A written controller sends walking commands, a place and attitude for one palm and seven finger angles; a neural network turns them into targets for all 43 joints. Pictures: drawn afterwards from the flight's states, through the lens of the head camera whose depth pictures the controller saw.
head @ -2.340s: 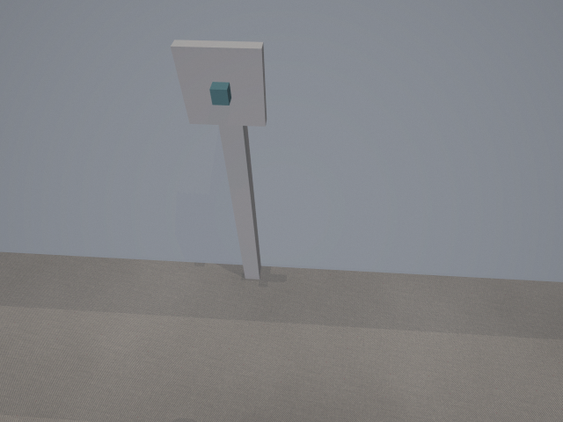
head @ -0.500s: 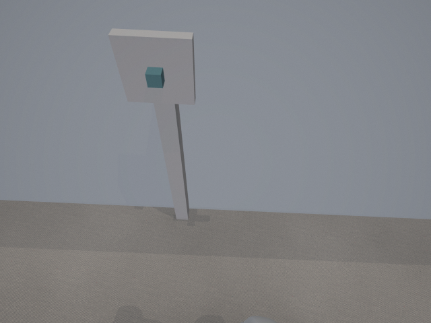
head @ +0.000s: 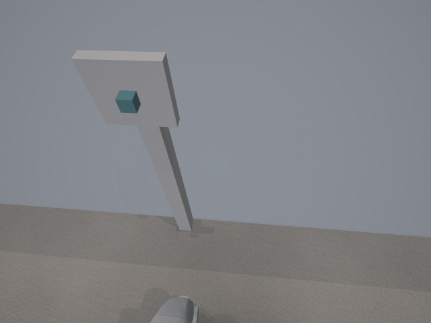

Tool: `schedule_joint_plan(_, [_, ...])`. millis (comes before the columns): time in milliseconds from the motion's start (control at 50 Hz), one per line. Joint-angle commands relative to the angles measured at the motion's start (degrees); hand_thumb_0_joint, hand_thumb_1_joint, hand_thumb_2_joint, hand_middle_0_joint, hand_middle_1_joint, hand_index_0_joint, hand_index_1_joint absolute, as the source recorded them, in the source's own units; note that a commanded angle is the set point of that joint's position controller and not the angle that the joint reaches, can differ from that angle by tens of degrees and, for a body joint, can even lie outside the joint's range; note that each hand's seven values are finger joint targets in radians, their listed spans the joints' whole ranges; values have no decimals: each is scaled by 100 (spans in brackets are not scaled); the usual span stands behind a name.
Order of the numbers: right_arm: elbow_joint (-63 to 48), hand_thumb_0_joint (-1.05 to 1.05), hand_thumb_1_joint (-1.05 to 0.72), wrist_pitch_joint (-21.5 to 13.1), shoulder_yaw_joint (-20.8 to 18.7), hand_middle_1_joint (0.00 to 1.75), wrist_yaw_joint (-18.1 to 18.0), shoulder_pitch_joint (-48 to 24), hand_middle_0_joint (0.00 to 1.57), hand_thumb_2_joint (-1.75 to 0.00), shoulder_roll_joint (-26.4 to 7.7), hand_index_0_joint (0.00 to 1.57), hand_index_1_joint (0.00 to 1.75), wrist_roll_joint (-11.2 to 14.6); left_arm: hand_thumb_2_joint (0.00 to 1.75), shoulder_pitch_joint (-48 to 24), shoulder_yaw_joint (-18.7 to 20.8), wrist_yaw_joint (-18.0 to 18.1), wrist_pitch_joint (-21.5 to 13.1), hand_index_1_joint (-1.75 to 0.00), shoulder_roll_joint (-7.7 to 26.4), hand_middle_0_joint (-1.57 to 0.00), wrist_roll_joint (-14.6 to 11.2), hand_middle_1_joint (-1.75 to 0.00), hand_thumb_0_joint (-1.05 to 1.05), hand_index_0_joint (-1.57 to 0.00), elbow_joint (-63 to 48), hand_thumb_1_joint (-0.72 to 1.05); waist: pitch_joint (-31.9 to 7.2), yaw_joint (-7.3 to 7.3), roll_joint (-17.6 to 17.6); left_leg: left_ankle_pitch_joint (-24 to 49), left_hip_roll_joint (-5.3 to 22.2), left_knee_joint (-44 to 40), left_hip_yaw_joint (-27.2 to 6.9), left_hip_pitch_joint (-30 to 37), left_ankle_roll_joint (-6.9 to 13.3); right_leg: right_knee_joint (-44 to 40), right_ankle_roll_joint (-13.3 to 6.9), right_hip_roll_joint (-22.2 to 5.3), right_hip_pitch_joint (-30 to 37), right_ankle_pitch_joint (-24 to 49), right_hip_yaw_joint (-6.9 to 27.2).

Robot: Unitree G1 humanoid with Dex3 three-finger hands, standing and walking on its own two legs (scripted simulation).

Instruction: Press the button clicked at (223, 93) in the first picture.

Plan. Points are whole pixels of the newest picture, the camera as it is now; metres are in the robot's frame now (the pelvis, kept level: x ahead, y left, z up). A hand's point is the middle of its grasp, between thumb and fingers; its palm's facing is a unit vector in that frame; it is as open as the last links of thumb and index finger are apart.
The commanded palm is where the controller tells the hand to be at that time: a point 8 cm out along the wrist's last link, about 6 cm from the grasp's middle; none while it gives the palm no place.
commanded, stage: come to a stop and stand still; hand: left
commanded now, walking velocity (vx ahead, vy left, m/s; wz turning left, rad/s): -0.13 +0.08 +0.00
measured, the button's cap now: (128, 100) +0.51 +0.23 +0.10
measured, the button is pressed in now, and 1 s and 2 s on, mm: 0 0 0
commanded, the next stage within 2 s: look again from close up in 1.12 s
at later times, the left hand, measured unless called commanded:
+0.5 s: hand out of the picture -0.01 +0.26 -0.18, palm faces +0.09 -0.97 -0.23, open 7.4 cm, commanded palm none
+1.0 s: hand out of the picture -0.04 +0.23 -0.17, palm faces +0.02 -0.98 -0.20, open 7.3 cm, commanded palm none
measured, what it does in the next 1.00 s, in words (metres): steps on the spot: left foot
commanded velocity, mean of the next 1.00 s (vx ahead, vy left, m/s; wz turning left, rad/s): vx -0.01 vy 0.00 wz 0.00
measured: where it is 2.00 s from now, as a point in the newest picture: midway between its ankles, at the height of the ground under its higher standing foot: outside the picture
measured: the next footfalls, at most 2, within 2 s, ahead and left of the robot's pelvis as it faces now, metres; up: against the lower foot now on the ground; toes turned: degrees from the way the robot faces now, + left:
left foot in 0.30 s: -0.01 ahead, +0.19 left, +0.00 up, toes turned +3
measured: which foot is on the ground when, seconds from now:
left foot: up 0.00-0.28, down 0.30-1.00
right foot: down 0.00-1.00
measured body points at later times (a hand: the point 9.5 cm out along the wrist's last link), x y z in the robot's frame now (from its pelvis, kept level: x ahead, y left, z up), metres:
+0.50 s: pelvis -0.02 +0.07 +0.00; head +0.02 +0.07 +0.45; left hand -0.01 +0.31 -0.16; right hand +0.03 -0.16 -0.16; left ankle -0.05 +0.18 -0.74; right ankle -0.03 -0.05 -0.73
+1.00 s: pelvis -0.05 +0.06 +0.01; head -0.03 +0.05 +0.46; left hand -0.04 +0.28 -0.15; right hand -0.10 -0.15 -0.16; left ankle -0.05 +0.18 -0.74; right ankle -0.04 -0.04 -0.74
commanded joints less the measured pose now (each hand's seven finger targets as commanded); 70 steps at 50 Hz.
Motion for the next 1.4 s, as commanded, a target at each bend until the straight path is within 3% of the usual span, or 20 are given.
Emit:
schedule_joint_plan(0, [-193,0,-90,106,-108,30,84,529,20,-90,-199,20,30,-35,90,672,222,92,13,-30,999,-20,45,-30,0,-20,-189,90,-712,-53,-725,99,59,443,-328,-63,-109,-675,-590,-2044,608,4003,1399])
schedule_joint_plan(160, [-465,0,-90,-81,-60,30,120,126,20,-90,-214,20,30,15,90,689,280,22,57,-30,1237,-20,118,-30,0,-20,-312,90,-911,17,-1166,-144,-27,-1384,21,696,-14,-566,-578,-1854,792,3007,1412])
schedule_joint_plan(220, [-307,0,-90,-197,-27,30,94,545,20,-90,-255,20,30,26,90,547,271,-6,85,-30,1226,-20,50,-30,0,-20,-267,90,-1096,-185,-1100,919,-56,-3066,189,1752,27,-198,-192,-1510,537,2320,1186])
schedule_joint_plan(240, [-236,0,-90,-255,-42,30,88,727,20,-90,-435,20,30,21,90,524,239,-13,111,-30,1075,-20,22,-30,0,-20,-297,90,-1133,-240,-472,1653,299,-3634,16,2382,75,104,95,-1195,82,1328,934])
schedule_joint_plan(260, [-285,0,-90,-306,-90,30,63,739,20,-90,-826,20,30,-46,90,645,179,-25,158,-30,769,-20,-24,-30,0,-20,-364,90,-1132,-181,904,2872,1364,-3921,-1162,2464,426,583,442,-589,-471,-408,482])
schedule_joint_plan(280, [-373,0,-90,-238,-87,30,21,494,20,-90,-979,20,30,-95,90,467,124,-10,199,-30,633,-20,-36,-30,0,-20,-400,90,-835,-208,1359,3916,1905,-4085,-1483,1902,922,1153,610,-322,-598,-1884,498])
schedule_joint_plan(300, [-416,0,-90,-208,-7,30,-2,266,20,-90,-828,20,30,-145,90,379,122,3,220,-30,637,-20,-26,-30,0,-20,-400,90,-618,-156,893,3433,1895,-4118,-1113,1335,1200,1642,559,-310,-337,-2008,749])
schedule_joint_plan(340, [-377,0,-90,-296,45,30,-94,229,20,-90,-606,20,30,-137,90,423,137,-69,218,-30,610,-20,0,-30,0,-20,-259,90,-581,-52,1378,4345,1362,-3916,-739,1592,1013,1793,516,-252,-434,-1478,744])
schedule_joint_plan(400, [-310,0,-90,-310,38,30,-121,378,20,-90,-526,20,30,-96,90,484,127,-96,189,-30,632,-20,-21,-30,0,-20,-173,90,-771,-58,1018,4717,1192,-3718,-450,2077,986,1482,499,-140,-324,-1209,756])
schedule_joint_plan(460, [-185,0,-90,-328,35,30,-114,544,20,-90,-582,20,30,-35,90,618,67,-110,98,-30,646,-20,-19,-30,0,-20,-42,90,-854,11,396,4090,941,-3450,-347,2230,712,-64,524,-145,296,-19,662])
schedule_joint_plan(520, [-100,0,-90,-345,100,30,-59,761,20,-90,-306,20,30,61,90,610,24,-65,-6,-30,1049,-20,-36,-30,0,-20,99,90,-895,-154,-438,1912,397,-3419,-12,1749,244,-485,148,-1042,906,2259,1531])
schedule_joint_plan(540, [-30,0,-90,-341,116,30,-24,822,20,-90,-271,20,30,48,90,475,7,-69,13,-30,1073,-20,-51,-30,0,-20,82,90,-706,-199,-63,1775,360,-3695,-57,1769,240,-474,147,-1053,744,1992,1380])
schedule_joint_plan(600, [182,0,-90,-339,158,30,-43,866,20,-90,-338,20,30,5,90,451,-74,-39,-7,-30,895,-20,-86,-30,0,-20,182,90,-812,-156,-824,2096,495,-3690,-44,2072,252,-538,246,-720,736,1745,1224])
schedule_joint_plan(700, [469,0,-90,-331,254,30,-3,999,20,-90,-188,20,30,-41,90,357,-116,-47,62,-30,819,-20,-91,-30,0,-20,234,90,-72,-127,-221,1283,448,-4097,-115,1662,268,-947,287,-555,420,57,1301])
schedule_joint_plan(900, [609,0,-90,-330,265,30,-23,1392,20,-90,-57,20,30,-50,90,546,-123,-50,56,-30,728,-20,-100,-30,0,-20,300,90,-65,-135,-115,988,416,-4121,-93,1576,273,-1110,266,-524,369,-305,1329])
schedule_joint_plan(1180, [591,0,-90,-348,235,30,-62,1475,20,-90,-8,20,30,-22,90,846,-144,-34,-3,-30,566,-20,-87,-30,0,-20,481,90,-117,-179,-90,1264,460,-3987,-70,1809,283,-1112,257,-521,216,-71,1308])
schedule_joint_plan(1200, [158,0,-90,-521,254,30,70,559,20,-90,-219,20,30,34,90,1358,-234,173,-186,-30,671,-20,2,-30,0,-20,528,90,-351,183,-277,1351,481,-2634,212,1312,107,-772,423,-971,450,2586,1628])
schedule_joint_plan(1220, [-51,0,-90,-445,242,30,82,1085,20,-90,56,20,30,23,90,1114,-168,134,-226,-30,985,-20,-30,-30,0,-20,256,90,-1034,-284,-308,426,198,-2694,44,1472,143,-812,179,-1236,588,1520,1975])
schedule_joint_plan(1260, [30,0,-90,-428,260,30,113,1251,20,-90,22,20,30,-39,90,777,-153,52,-231,-30,914,-20,-24,-30,0,-20,132,90,-834,-344,-179,742,203,-2844,39,1755,186,-944,58,-1004,-147,-514,1761])
schedule_joint_plan(1380, [-103,0,-90,-522,288,30,68,1211,20,-90,-146,20,30,-43,90,886,-234,-11,-127,-30,582,-20,-41,-30,0,-20,16,90,-266,-198,-103,1186,427,-3467,-307,1210,359,-403,236,-441,-115,-313,1343])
